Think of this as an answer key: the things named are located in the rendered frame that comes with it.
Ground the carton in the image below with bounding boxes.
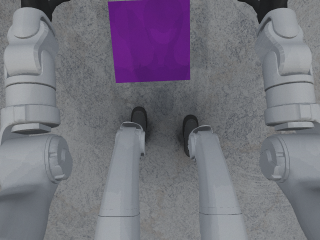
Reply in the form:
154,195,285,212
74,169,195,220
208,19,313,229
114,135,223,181
108,0,190,83

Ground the right robot forearm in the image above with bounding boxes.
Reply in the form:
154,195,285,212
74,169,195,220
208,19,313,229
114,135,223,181
254,8,320,135

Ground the left robot upper arm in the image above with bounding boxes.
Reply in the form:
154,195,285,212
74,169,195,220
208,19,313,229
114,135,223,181
0,133,73,240

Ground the right robot upper arm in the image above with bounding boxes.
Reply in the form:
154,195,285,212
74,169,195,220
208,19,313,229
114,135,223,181
259,133,320,240

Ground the left robot shin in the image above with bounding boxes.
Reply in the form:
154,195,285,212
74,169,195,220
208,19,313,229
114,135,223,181
115,122,143,141

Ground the left robot forearm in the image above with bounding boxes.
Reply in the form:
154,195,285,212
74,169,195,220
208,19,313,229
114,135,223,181
0,7,61,185

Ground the robot left hand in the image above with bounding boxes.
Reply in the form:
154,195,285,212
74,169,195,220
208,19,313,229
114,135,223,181
21,0,70,22

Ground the robot right thigh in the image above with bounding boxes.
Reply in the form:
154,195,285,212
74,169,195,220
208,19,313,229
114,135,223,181
189,130,248,240

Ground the robot right hand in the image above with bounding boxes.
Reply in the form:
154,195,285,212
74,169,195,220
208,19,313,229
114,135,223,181
238,0,288,24

